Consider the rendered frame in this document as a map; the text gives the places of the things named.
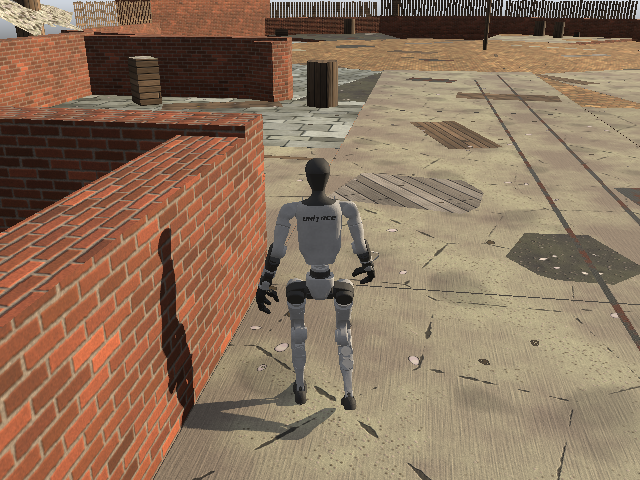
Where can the robot right foot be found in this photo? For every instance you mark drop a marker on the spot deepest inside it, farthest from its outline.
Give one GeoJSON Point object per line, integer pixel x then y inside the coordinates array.
{"type": "Point", "coordinates": [349, 402]}

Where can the robot right hand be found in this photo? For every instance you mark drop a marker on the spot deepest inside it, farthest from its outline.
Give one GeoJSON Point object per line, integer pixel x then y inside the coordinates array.
{"type": "Point", "coordinates": [369, 278]}

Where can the left robot forearm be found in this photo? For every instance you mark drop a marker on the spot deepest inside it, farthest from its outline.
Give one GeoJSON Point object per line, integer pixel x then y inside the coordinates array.
{"type": "Point", "coordinates": [269, 271]}

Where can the left robot upper arm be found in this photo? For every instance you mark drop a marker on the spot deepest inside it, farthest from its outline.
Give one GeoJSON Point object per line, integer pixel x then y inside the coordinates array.
{"type": "Point", "coordinates": [287, 212]}

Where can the right robot forearm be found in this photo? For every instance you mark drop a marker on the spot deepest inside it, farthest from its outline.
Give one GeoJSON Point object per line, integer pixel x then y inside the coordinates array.
{"type": "Point", "coordinates": [366, 259]}

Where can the robot left hand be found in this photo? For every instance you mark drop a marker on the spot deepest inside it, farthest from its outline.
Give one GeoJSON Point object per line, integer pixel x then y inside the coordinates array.
{"type": "Point", "coordinates": [261, 299]}

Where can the humanoid robot head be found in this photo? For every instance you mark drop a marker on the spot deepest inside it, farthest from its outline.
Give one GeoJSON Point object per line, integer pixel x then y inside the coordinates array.
{"type": "Point", "coordinates": [317, 173]}

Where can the right robot upper arm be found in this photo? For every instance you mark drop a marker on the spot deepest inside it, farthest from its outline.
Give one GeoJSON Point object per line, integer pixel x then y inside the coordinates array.
{"type": "Point", "coordinates": [350, 210]}

